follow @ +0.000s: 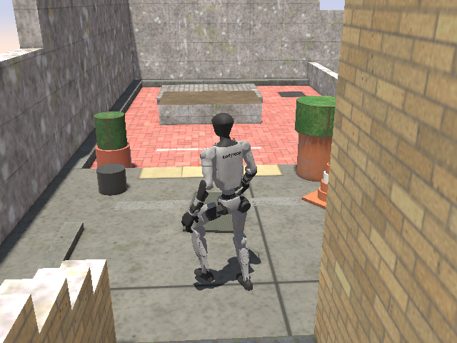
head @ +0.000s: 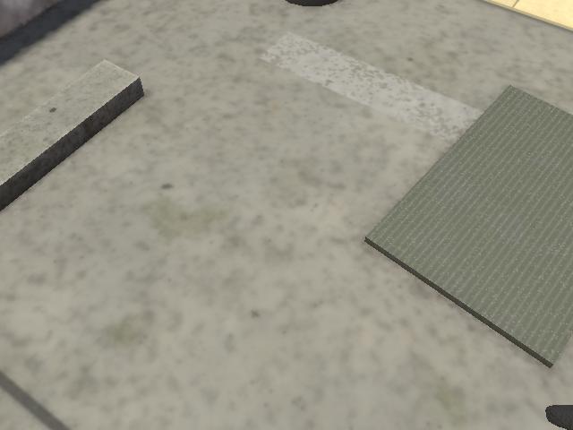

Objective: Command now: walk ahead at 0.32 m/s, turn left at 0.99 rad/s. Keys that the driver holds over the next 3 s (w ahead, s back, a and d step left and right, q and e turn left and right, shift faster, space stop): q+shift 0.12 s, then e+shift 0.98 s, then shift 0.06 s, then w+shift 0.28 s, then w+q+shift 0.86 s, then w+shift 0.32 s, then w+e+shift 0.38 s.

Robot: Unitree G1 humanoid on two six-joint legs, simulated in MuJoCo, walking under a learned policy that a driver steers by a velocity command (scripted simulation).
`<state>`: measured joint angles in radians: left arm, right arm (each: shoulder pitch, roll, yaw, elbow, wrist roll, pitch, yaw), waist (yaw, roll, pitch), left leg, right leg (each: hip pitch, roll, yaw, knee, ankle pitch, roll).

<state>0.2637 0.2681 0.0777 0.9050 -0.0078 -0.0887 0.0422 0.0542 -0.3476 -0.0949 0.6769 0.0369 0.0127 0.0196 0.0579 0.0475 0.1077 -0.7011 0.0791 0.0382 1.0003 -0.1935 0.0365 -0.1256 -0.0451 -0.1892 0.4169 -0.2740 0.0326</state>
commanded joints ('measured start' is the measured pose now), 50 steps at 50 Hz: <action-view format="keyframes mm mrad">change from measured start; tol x32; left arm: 1 -201 185 44 -133 -19 -18 13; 50 -129 236 78 -331 -19 119 6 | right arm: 1 38 5 4 -52 -5 1 20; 7 343 -147 -85 25 -5 14 12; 50 -94 -13 -3 -6 -32 -33 -51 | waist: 1 -70 -106 -121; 8 -117 293 -218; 12 -75 -97 -345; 50 -43 -208 -245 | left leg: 1 223 -10 29 -235 213 -8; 7 723 -135 35 -507 275 146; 8 840 66 -256 -475 835 220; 9 1015 335 -732 -572 750 475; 15 455 159 -219 -677 546 254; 30 624 263 27 -671 292 194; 34 522 170 150 -375 152 27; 36 -31 -100 20 142 -504 -109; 50 149 -167 -173 -262 -81 -114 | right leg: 1 -50 -185 12 -136 558 -118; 6 40 -195 -35 284 889 -73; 8 -391 7 1 901 -405 16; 9 -537 81 233 1130 -471 32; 31 -314 -46 97 314 -76 1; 34 -97 -6 157 -5 243 -103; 36 150 -339 746 -20 843 -396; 50 -18 -87 656 12 410 -213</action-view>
